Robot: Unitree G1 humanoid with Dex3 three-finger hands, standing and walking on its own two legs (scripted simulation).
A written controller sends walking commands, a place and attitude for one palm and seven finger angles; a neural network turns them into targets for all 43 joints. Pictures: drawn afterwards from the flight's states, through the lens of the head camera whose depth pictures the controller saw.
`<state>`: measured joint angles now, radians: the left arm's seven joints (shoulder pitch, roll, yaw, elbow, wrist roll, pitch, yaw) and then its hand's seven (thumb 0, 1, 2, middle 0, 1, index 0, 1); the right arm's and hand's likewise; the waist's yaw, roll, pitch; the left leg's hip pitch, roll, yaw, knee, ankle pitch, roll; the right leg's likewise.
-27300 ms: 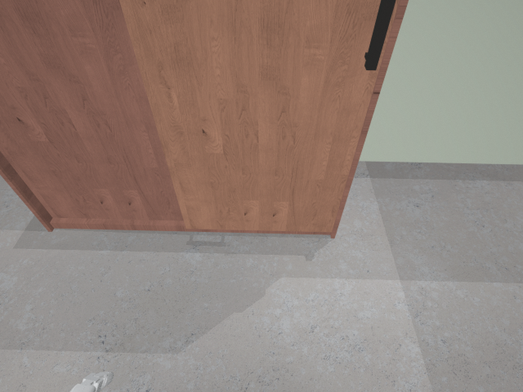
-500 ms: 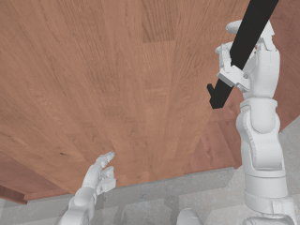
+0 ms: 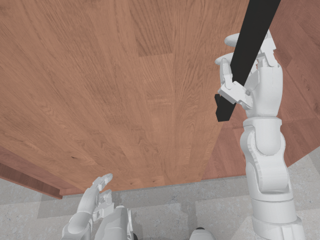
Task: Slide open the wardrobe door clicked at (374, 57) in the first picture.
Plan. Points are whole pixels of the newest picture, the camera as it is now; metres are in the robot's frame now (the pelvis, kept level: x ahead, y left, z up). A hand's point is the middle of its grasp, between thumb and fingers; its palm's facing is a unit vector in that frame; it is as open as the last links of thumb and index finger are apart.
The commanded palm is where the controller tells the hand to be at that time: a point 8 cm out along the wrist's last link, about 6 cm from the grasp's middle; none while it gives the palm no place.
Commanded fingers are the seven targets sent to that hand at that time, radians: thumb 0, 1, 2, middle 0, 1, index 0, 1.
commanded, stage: step sideways, sliding the door along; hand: right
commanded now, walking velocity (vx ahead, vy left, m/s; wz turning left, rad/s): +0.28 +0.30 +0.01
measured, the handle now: (235, 58) +0.38 -0.17 +0.22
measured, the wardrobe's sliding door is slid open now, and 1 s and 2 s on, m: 0.46 0.58 0.58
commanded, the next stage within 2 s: stop walking and hold the door there in 0.98 s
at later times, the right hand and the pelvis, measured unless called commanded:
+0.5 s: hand (169, 89) +0.34 -0.05 +0.21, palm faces +0.09 +1.00 +0.02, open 6.3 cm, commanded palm +0.32 -0.04 +0.17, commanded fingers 0.00 -0.90 -0.90 0.45 1.40 0.45 1.40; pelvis +0.01 +0.09 +0.00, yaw -1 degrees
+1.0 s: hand (157, 87) +0.35 -0.03 +0.21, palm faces +0.30 +0.95 -0.01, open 6.4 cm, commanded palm +0.32 -0.01 +0.18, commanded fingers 0.00 -0.90 -0.90 0.45 1.40 0.45 1.40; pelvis +0.02 +0.17 -0.02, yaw -1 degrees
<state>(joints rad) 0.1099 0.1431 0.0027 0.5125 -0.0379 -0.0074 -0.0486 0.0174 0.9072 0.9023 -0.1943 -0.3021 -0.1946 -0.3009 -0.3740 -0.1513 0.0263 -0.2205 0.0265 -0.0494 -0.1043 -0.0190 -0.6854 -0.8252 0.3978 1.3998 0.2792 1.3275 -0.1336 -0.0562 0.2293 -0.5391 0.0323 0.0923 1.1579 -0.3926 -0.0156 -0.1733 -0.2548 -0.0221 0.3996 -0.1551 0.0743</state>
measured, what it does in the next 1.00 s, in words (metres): steps to the left: left foot, then right foot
